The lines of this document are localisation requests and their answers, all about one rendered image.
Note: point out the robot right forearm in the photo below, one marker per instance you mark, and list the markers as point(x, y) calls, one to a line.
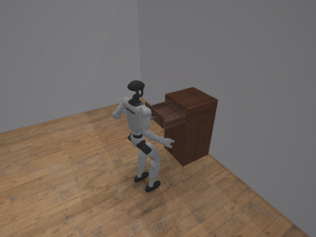
point(152, 136)

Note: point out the cabinet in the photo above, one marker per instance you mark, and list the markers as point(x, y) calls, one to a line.
point(192, 138)

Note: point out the robot right foot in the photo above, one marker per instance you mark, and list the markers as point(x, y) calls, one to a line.
point(155, 185)

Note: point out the drawer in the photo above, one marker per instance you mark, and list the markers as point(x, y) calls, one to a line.
point(168, 113)

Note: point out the left robot upper arm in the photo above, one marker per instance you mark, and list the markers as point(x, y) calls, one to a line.
point(120, 108)

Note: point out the left robot thigh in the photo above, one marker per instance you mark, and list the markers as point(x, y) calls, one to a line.
point(141, 155)

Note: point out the right robot upper arm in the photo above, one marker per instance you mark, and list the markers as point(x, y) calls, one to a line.
point(146, 115)

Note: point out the robot right hand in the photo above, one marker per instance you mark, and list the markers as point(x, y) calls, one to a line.
point(168, 142)

